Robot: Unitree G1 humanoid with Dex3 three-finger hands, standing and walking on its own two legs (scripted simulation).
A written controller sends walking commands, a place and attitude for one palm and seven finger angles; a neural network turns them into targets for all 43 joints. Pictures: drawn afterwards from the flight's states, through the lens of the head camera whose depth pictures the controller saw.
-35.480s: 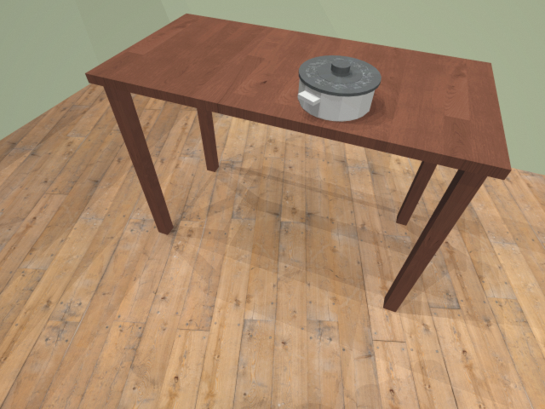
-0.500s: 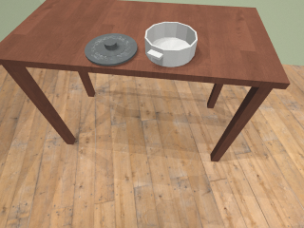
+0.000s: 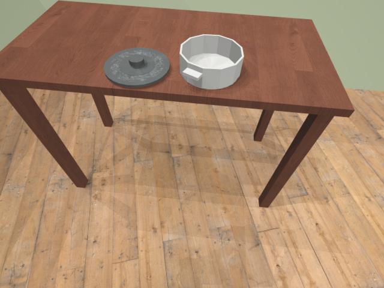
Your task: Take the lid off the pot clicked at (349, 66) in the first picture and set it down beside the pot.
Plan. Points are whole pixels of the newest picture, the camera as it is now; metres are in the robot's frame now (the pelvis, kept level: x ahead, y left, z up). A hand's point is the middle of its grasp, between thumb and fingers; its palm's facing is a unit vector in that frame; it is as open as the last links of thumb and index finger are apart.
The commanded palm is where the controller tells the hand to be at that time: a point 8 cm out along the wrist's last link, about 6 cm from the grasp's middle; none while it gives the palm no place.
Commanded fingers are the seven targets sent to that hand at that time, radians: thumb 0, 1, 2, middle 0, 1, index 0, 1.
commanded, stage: look to check the result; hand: left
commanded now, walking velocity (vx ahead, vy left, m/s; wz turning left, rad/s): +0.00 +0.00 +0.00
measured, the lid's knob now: (136, 60) +0.74 +0.21 +0.05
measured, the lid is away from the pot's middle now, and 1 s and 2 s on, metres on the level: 0.24 0.24 0.24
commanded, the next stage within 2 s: stand and wait in 0.34 s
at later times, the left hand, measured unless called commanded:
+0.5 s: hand out of the picture +0.01 +0.18 -0.18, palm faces +0.01 -0.98 -0.19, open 7.3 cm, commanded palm none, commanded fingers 0.00 0.90 0.90 -0.20 -0.30 -0.20 -0.30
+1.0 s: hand out of the picture +0.00 +0.18 -0.18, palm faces +0.01 -0.98 -0.19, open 7.3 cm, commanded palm none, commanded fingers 0.00 0.90 0.90 -0.20 -0.30 -0.20 -0.30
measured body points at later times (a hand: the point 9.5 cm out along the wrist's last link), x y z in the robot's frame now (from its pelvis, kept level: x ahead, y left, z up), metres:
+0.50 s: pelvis -0.01 +0.01 +0.00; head +0.03 +0.01 +0.45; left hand +0.01 +0.23 -0.16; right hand -0.01 -0.21 -0.16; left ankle -0.03 +0.12 -0.74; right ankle -0.04 -0.12 -0.74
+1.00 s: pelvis -0.01 +0.00 +0.00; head +0.03 +0.01 +0.45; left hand +0.00 +0.23 -0.16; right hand -0.01 -0.22 -0.16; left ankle -0.03 +0.12 -0.74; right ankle -0.04 -0.12 -0.74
